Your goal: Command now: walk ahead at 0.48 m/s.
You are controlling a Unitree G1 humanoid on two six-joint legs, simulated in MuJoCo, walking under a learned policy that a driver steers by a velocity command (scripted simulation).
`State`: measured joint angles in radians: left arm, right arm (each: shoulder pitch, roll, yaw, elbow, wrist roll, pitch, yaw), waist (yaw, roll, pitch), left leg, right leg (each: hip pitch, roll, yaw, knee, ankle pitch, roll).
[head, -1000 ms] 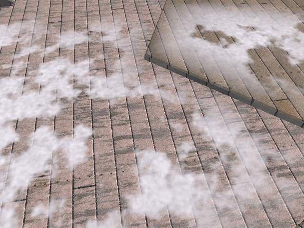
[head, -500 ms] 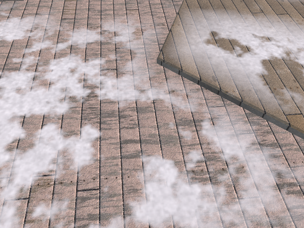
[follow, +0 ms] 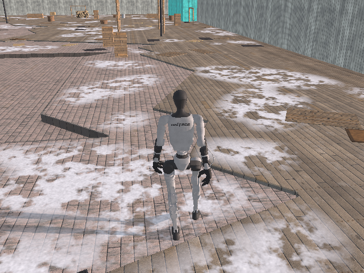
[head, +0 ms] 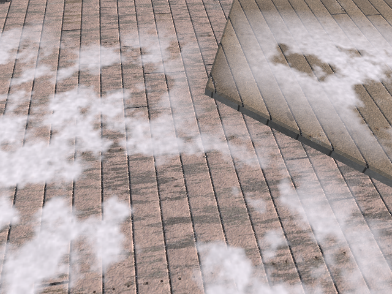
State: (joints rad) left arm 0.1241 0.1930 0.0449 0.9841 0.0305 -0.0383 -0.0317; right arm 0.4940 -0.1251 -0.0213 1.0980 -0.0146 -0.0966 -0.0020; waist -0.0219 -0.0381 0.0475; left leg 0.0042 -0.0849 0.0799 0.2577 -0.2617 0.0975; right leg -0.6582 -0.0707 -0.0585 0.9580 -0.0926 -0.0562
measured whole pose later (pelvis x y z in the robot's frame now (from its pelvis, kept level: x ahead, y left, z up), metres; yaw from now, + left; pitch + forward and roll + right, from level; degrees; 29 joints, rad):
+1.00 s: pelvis +0.36 +0.02 -0.01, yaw -1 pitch -2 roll +1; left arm 0.29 0.13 0.00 1.12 0.02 0.01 0.04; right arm 0.26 -0.14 -0.01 1.08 0.00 -0.01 -0.03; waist 0.00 -0.01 0.03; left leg -0.25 -0.04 0.11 0.41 -0.13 0.07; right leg -0.17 -0.03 0.00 0.49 -0.28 0.00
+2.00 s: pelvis +0.66 +0.00 -0.01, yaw +0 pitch -1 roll +0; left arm 0.23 0.15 0.03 1.03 0.01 -0.06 0.01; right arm 0.26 -0.17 -0.03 1.04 -0.03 -0.02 -0.02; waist -0.01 0.03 0.09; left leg -0.37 0.02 0.00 0.95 -0.44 0.03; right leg -0.30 0.06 -0.12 0.40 -0.09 -0.11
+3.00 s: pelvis +0.80 +0.01 -0.01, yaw -1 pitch -1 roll +1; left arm 0.23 0.17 0.05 1.03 0.02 -0.05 -0.02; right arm 0.50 -0.18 -0.04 1.16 -0.03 -0.06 -0.03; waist -0.04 0.04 0.03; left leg 0.05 -0.02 0.05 0.31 -0.35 0.02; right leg -0.41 -0.04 -0.07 0.71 -0.34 -0.07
